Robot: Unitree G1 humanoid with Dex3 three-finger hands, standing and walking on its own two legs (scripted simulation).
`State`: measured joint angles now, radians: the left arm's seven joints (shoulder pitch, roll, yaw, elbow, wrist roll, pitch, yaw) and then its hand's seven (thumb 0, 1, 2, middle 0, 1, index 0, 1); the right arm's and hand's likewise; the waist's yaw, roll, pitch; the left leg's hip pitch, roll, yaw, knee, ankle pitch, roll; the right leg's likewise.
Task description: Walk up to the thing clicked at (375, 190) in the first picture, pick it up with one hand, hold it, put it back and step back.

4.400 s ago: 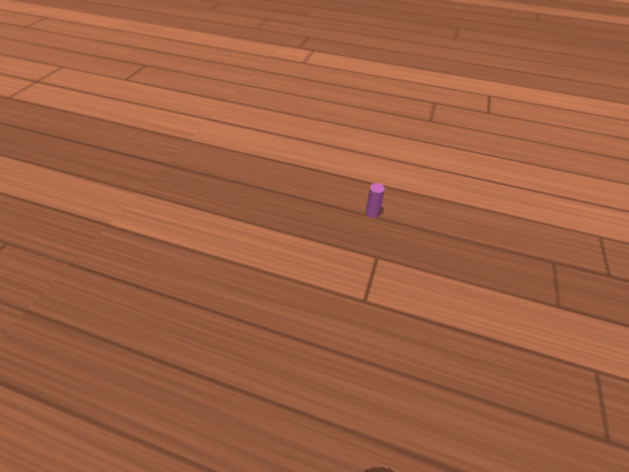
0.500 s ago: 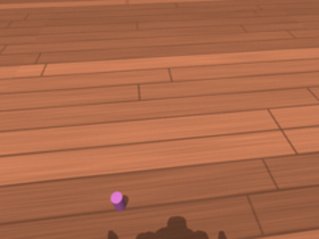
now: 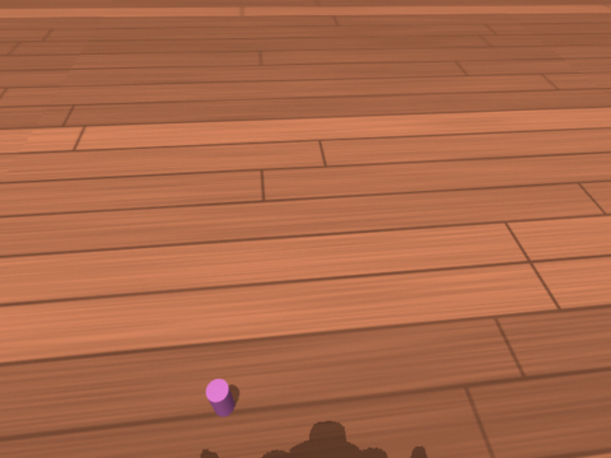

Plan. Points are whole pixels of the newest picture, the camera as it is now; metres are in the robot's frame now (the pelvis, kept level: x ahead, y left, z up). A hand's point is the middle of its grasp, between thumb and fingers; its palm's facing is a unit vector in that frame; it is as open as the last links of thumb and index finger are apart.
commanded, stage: walk up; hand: left
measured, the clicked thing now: (221, 398) +0.39 +0.22 -0.70
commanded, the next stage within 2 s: stand in 0.50 s
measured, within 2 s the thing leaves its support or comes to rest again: neither
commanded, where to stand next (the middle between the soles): +0.05 +0.01 m, yaw +2 degrees
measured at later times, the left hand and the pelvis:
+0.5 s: hand out of the picture +0.08 +0.26 -0.16, palm faces +0.00 -0.95 -0.32, open 7.3 cm; pelvis +0.01 +0.01 +0.00, yaw +0 degrees
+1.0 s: hand out of the picture +0.09 +0.26 -0.16, palm faces -0.01 -0.94 -0.33, open 7.3 cm; pelvis +0.02 +0.01 +0.00, yaw +1 degrees
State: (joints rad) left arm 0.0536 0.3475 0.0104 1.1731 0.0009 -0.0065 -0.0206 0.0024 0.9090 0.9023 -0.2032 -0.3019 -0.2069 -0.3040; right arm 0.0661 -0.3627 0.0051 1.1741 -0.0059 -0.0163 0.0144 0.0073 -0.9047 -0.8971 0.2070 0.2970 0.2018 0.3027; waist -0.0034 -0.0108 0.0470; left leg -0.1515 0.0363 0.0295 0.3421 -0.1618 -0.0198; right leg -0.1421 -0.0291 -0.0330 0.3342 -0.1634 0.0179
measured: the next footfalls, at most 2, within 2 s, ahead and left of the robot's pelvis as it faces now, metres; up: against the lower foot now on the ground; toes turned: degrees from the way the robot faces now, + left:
none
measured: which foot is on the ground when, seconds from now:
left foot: down 0.00-1.00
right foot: down 0.00-1.00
